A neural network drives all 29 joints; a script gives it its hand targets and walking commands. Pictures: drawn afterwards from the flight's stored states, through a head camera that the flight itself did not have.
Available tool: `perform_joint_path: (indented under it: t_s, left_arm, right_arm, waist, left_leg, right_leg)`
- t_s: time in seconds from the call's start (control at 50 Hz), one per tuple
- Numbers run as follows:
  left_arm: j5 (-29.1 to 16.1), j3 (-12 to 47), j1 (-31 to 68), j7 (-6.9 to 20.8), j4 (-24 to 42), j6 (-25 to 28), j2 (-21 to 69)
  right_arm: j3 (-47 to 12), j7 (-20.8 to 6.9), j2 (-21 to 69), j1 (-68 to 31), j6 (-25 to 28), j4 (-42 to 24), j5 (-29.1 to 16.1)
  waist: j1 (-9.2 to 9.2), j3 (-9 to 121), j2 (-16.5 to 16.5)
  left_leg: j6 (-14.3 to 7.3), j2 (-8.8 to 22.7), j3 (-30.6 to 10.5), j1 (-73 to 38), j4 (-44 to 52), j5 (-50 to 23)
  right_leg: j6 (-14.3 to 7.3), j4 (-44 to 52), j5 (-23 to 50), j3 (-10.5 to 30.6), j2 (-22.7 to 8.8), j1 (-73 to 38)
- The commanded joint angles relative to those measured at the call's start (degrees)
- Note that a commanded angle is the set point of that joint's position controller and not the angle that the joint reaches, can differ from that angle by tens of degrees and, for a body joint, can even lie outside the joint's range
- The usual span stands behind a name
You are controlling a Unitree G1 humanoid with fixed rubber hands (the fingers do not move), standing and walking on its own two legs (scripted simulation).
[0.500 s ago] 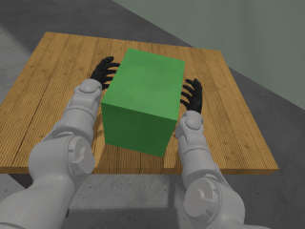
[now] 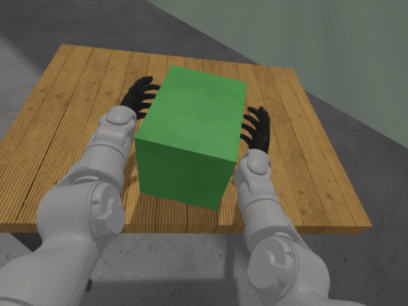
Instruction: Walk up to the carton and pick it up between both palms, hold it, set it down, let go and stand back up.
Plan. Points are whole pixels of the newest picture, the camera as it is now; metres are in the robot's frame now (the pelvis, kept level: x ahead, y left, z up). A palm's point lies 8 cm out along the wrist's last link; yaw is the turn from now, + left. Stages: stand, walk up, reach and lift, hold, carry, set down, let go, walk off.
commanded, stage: reach and lift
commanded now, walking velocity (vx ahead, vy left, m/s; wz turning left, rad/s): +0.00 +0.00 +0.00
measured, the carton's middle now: (193, 137) +0.45 +0.00 +0.08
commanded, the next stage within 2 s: none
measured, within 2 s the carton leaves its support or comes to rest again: leaves its support in 0.16 s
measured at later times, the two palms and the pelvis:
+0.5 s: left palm (134, 107) +0.45 +0.11 +0.16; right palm (264, 155) +0.38 -0.13 +0.12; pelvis -0.02 -0.01 +0.00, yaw +0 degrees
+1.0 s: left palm (123, 105) +0.42 +0.13 +0.18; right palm (270, 141) +0.38 -0.13 +0.16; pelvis -0.02 -0.01 +0.00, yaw +1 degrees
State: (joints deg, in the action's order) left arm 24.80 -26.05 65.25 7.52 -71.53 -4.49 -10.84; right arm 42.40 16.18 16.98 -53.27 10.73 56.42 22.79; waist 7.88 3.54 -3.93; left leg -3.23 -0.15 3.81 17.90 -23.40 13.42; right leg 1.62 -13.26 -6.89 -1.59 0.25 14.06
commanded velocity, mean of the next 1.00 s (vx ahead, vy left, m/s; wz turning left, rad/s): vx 0.00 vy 0.00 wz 0.00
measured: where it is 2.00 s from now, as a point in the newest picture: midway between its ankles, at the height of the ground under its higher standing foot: outside the picture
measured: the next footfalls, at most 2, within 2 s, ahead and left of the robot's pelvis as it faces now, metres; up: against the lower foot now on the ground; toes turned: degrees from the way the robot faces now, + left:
none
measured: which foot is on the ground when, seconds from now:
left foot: down 0.00-1.00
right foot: down 0.00-1.00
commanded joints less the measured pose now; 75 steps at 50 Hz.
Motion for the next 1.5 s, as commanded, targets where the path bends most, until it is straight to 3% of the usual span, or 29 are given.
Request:
perform_joint_path:
  t_s: [0.0, 0.06, 0.16, 0.18, 0.2, 0.22, 0.32, 0.48, 0.58, 0.62, 0.64, 0.78, 0.84, 0.86, 0.94, 1.0, 1.02, 1.04, 1.08, 1.22, 1.24, 1.26, 1.28, 1.34, 1.42, 1.48]
  left_arm:
    - [-1.85, 8.57, 35.91, 5.81, 3.66, 5.63, 32.34]
    - [-2.48, 10.23, 37.64, 5.20, 4.25, 7.33, 33.45]
    - [-2.59, 11.22, 39.06, 5.24, 3.16, 8.79, 33.96]
    - [-2.48, 10.80, 39.08, 5.08, 2.89, 9.24, 33.91]
    - [-2.55, 11.25, 39.34, 5.00, 2.67, 9.50, 34.19]
    - [-2.42, 10.99, 39.45, 4.88, 2.41, 9.94, 34.17]
    - [-2.19, 10.53, 38.50, 5.12, -0.07, 9.24, 34.71]
    - [-3.50, 11.09, 38.76, 5.12, 0.42, 7.54, 36.71]
    - [-4.37, 12.06, 37.86, 4.78, 2.85, 5.87, 37.78]
    - [-4.68, 12.24, 37.88, 4.99, 3.09, 4.74, 37.99]
    - [-4.88, 12.45, 37.48, 4.84, 3.89, 4.49, 38.40]
    - [-5.49, 13.70, 35.10, 4.45, 8.67, 0.09, 38.96]
    - [-5.87, 15.06, 34.05, 3.54, 14.16, -1.36, 40.02]
    - [-6.27, 15.86, 34.93, 3.42, 15.04, -1.75, 40.24]
    - [-6.84, 16.89, 33.42, 2.92, 18.39, -3.80, 40.74]
    - [-7.84, 17.94, 34.37, 2.97, 19.88, -5.06, 40.87]
    - [-8.05, 18.54, 33.77, 2.56, 21.81, -5.17, 41.48]
    - [-8.08, 18.69, 33.37, 2.50, 21.35, -5.80, 41.32]
    - [-8.01, 18.35, 32.83, 2.39, 22.20, -6.66, 41.31]
    - [-8.05, 18.48, 30.06, 2.34, 26.57, -9.91, 40.10]
    - [-12.48, 20.97, 39.54, 4.44, 20.57, -8.29, 37.71]
    - [-12.03, 20.07, 38.19, 5.07, 20.60, -7.31, 39.96]
    - [-12.25, 20.59, 38.44, 4.81, 21.48, -6.55, 40.20]
    - [-12.08, 20.74, 38.49, 3.15, 24.69, -7.04, 42.18]
    - [-11.69, 20.11, 34.58, 1.71, 24.89, -9.21, 42.70]
    - [-11.52, 20.40, 32.96, 1.20, 26.64, -10.99, 43.22]
  right_arm:
    - [-16.76, -5.84, 26.33, -36.37, 5.11, 2.91, 3.09]
    - [-16.86, -5.95, 26.22, -37.94, 7.47, 4.65, 3.08]
    - [-16.77, -5.11, 25.68, -40.25, 9.85, 6.06, 2.76]
    - [-17.47, -5.19, 25.74, -40.69, 10.13, 5.81, 2.66]
    - [-17.46, -5.09, 25.78, -41.24, 10.48, 5.68, 2.61]
    - [-18.21, -5.14, 26.05, -41.65, 10.74, 5.33, 2.53]
    - [-19.81, -4.83, 26.21, -44.77, 10.19, 2.28, 1.57]
    - [-22.52, -5.59, 25.59, -48.21, 8.47, -2.49, -0.16]
    - [-24.42, -6.02, 24.42, -47.38, 6.55, -2.94, -2.62]
    - [-24.45, -5.87, 24.08, -48.58, 5.79, -4.54, -3.25]
    - [-25.14, -6.02, 23.99, -48.94, 5.55, -5.35, -3.70]
    - [-26.34, -6.32, 21.62, -47.01, 1.83, -6.05, -7.62]
    - [-28.16, -6.84, 20.46, -45.74, 1.29, -7.06, -9.91]
    - [-28.08, -6.94, 20.31, -45.95, 1.05, -6.77, -10.09]
    - [-30.01, -7.54, 19.45, -45.62, -0.31, -8.23, -12.19]
    - [-30.77, -7.61, 19.53, -47.36, -1.11, -11.06, -13.05]
    - [-32.05, -7.90, 19.50, -46.98, -1.38, -11.56, -13.99]
    - [-32.27, -7.89, 19.44, -46.29, -2.19, -10.69, -14.32]
    - [-33.02, -8.12, 19.05, -47.05, -3.04, -12.12, -15.16]
    - [-36.15, -8.41, 17.60, -44.36, -6.25, -13.49, -18.47]
    - [-30.52, -6.74, 19.52, -43.88, -7.41, -8.14, -14.82]
    - [-29.44, -6.81, 22.00, -44.45, -7.27, -7.82, -14.17]
    - [-29.32, -7.01, 21.54, -43.20, -7.11, -6.96, -14.48]
    - [-33.67, -8.52, 21.85, -46.50, -6.65, -9.91, -17.07]
    - [-39.33, -9.30, 21.03, -48.48, -8.17, -13.13, -21.26]
    - [-41.89, -9.10, 20.48, -48.10, -9.33, -14.17, -23.87]
  waist:
    - [-0.34, 35.77, 14.15]
    - [-0.04, 36.52, 15.23]
    - [0.52, 35.56, 14.40]
    - [-0.71, 36.30, 14.24]
    - [-0.19, 36.58, 13.89]
    - [-1.07, 37.44, 13.34]
    - [-1.67, 36.82, 10.62]
    - [-2.84, 38.85, 9.40]
    - [-2.94, 36.75, 9.79]
    - [-2.50, 35.83, 9.36]
    - [-3.11, 36.00, 9.14]
    - [-1.67, 30.79, 9.92]
    - [-2.12, 31.78, 11.78]
    - [-1.29, 31.77, 11.88]
    - [-1.65, 29.77, 11.49]
    - [-1.21, 30.00, 10.24]
    - [-1.85, 30.74, 10.40]
    - [-1.19, 28.87, 9.91]
    - [-2.17, 28.21, 9.70]
    - [-2.29, 23.86, 7.88]
    - [6.25, 16.04, 2.80]
    - [3.46, 16.88, 4.83]
    - [2.69, 18.03, 6.35]
    - [-0.64, 27.09, 8.57]
    - [-2.98, 27.71, 6.89]
    - [-3.39, 26.02, 6.20]
  left_leg:
    - [7.88, 1.88, 2.26, -16.56, -2.67, -43.59]
    - [8.93, 2.35, 1.95, -17.84, -3.11, -46.90]
    - [8.52, 1.76, 2.35, -16.49, -2.00, -42.36]
    - [8.13, 1.56, 2.49, -15.75, -1.58, -40.86]
    - [7.95, 1.52, 2.41, -15.51, -1.32, -39.70]
    - [7.66, 1.37, 2.62, -14.50, -1.00, -38.59]
    - [5.53, 0.60, 2.85, -10.05, 1.82, -28.48]
    - [4.56, 0.52, 3.08, -10.21, 2.95, -24.40]
    - [5.49, 1.07, 2.66, -14.67, 2.02, -28.64]
    - [5.19, 0.70, 2.73, -14.18, 2.37, -26.31]
    - [5.11, 0.72, 2.65, -13.94, 2.63, -25.84]
    - [6.12, 1.07, 1.93, -18.39, 2.60, -28.07]
    - [7.51, 1.36, 1.55, -22.14, 0.92, -34.68]
    - [7.91, 1.56, 1.35, -22.84, 0.66, -35.79]
    - [8.10, 1.69, 0.99, -23.87, 0.72, -36.38]
    - [7.44, 1.07, 1.14, -22.05, 1.62, -31.94]
    - [7.58, 1.25, 0.92, -22.77, 1.68, -32.85]
    - [7.52, 1.24, 0.84, -23.00, 1.75, -32.24]
    - [7.05, 0.99, 0.97, -22.06, 2.51, -29.98]
    - [6.50, 0.51, 0.84, -22.47, 3.86, -27.01]
    - [4.35, -0.54, 1.19, -19.10, 7.09, -10.56]
    - [3.60, -0.25, 1.77, -16.39, 9.30, -6.50]
    - [4.01, -0.20, 1.99, -17.52, 9.86, -6.12]
    - [5.62, -0.22, 1.17, -22.63, 6.01, -19.17]
    - [5.37, -0.36, 0.24, -24.34, 4.01, -25.23]
    - [5.19, -0.52, -0.21, -24.68, 3.65, -26.34]
  right_leg:
    - [-1.71, -3.86, 22.52, -4.00, 2.79, -13.14]
    - [-1.70, -4.07, 23.14, -4.29, 2.92, -12.44]
    - [-1.75, -3.32, 23.84, -4.18, 2.55, -14.11]
    - [-1.79, -3.42, 23.35, -3.99, 2.27, -14.42]
    - [-1.70, -3.47, 24.00, -4.06, 2.23, -14.79]
    - [-1.65, -3.75, 24.65, -3.93, 2.06, -15.89]
    - [-1.16, -4.08, 25.40, -3.32, 0.99, -20.15]
    - [-1.12, -3.88, 23.09, -3.01, 0.61, -20.55]
    - [-1.32, -3.06, 20.53, -3.21, 1.17, -18.79]
    - [-1.23, -2.67, 19.84, -3.20, 1.09, -19.35]
    - [-1.23, -2.94, 19.88, -3.20, 1.14, -19.74]
    - [-1.15, -1.51, 16.62, -3.54, 1.50, -18.88]
    - [-1.45, -1.38, 16.58, -3.91, 2.21, -17.58]
    - [-1.29, -1.23, 16.06, -4.08, 2.27, -16.86]
    - [-1.31, -0.92, 14.78, -4.13, 2.47, -17.26]
    - [-0.87, -0.95, 14.80, -4.01, 2.12, -18.62]
    - [-0.93, -1.39, 15.33, -4.01, 2.34, -18.97]
    - [-0.80, -1.05, 14.69, -3.76, 2.21, -19.03]
    - [-0.80, -1.09, 14.08, -3.84, 2.08, -19.91]
    - [-0.30, -1.04, 14.14, -3.83, 2.07, -21.95]
    - [1.26, 0.92, 10.61, -3.72, 0.00, -21.09]
    - [0.79, -0.51, 9.94, -3.35, -0.64, -21.59]
    - [0.23, -0.63, 9.29, -3.25, -0.53, -21.08]
    - [-0.61, -1.58, 15.57, -4.11, 0.97, -22.94]
    - [-0.39, -1.55, 18.31, -3.89, 2.10, -23.48]
    - [-0.32, -1.35, 19.45, -3.44, 2.31, -23.44]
